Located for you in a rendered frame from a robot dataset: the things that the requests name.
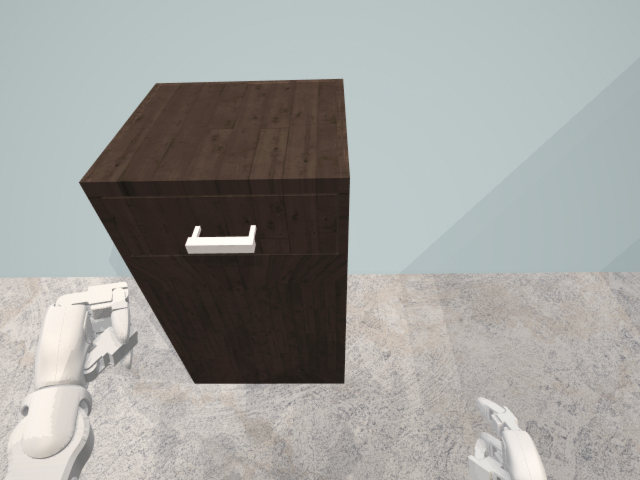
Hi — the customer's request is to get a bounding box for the robot left forearm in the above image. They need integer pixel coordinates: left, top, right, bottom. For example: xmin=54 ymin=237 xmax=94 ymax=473
xmin=5 ymin=385 xmax=94 ymax=480

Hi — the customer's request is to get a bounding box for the handle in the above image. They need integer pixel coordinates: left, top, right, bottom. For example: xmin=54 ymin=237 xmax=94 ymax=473
xmin=185 ymin=225 xmax=256 ymax=254

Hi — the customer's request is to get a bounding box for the left robot hand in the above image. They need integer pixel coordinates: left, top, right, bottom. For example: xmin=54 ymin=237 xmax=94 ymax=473
xmin=35 ymin=282 xmax=138 ymax=391

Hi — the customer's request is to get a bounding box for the drawer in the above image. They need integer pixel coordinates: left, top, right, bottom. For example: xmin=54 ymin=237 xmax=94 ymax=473
xmin=101 ymin=193 xmax=337 ymax=255

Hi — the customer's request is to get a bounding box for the right robot hand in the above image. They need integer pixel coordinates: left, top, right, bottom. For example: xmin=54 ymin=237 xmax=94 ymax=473
xmin=468 ymin=397 xmax=547 ymax=480

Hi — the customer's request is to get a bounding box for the cabinet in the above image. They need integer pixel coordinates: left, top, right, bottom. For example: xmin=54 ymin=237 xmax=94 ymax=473
xmin=79 ymin=79 xmax=350 ymax=384

